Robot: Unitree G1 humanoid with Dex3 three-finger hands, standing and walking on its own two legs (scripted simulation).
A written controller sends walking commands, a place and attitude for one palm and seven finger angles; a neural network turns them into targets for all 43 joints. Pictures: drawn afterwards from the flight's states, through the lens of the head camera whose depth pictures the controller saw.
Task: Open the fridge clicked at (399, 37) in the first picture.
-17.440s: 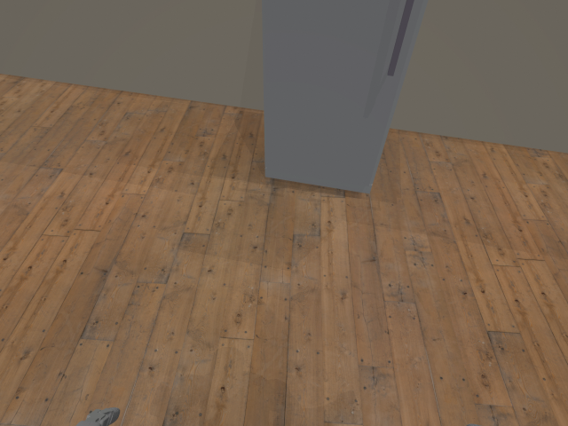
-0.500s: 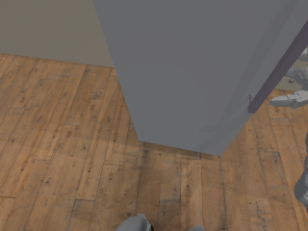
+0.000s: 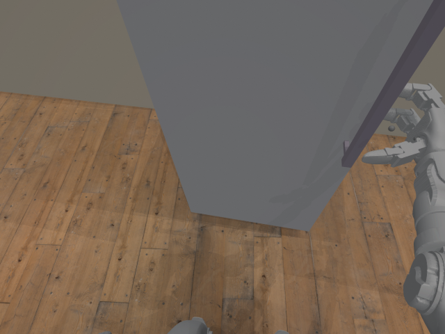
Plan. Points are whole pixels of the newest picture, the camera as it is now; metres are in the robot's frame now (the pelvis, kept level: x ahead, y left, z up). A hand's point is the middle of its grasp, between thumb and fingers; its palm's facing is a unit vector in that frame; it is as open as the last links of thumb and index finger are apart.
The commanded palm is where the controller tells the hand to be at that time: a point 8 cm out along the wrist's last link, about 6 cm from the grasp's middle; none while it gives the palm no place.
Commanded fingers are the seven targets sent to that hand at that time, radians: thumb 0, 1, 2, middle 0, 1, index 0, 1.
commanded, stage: slide the fingers in behind the handle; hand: right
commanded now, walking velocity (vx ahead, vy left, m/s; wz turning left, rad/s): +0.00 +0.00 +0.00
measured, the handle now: (393, 74) +0.53 -0.19 +0.17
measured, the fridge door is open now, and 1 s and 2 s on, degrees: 0 0 0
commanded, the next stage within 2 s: grip the handle and tug to test in 1.30 s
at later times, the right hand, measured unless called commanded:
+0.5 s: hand (372, 122) +0.48 -0.18 +0.10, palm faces +0.04 +1.00 -0.02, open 14.0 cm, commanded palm +0.45 -0.23 +0.11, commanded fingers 0.00 0.50 -0.30 0.30 1.20 0.30 1.20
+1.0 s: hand (372, 122) +0.48 -0.18 +0.10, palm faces +0.04 +1.00 +0.00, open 14.0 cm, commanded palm +0.45 -0.23 +0.11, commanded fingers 0.00 0.50 -0.30 0.30 1.20 0.30 1.20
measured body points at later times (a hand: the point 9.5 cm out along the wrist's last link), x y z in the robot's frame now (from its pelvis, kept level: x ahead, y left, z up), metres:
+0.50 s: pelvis +0.00 +0.01 +0.00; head +0.09 +0.00 +0.44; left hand +0.02 +0.27 -0.12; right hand +0.48 -0.23 +0.11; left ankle +0.00 +0.11 -0.70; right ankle -0.01 -0.10 -0.70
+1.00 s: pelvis +0.00 +0.01 +0.00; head +0.09 +0.00 +0.44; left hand +0.02 +0.28 -0.11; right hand +0.48 -0.23 +0.11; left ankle +0.00 +0.11 -0.70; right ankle -0.01 -0.10 -0.70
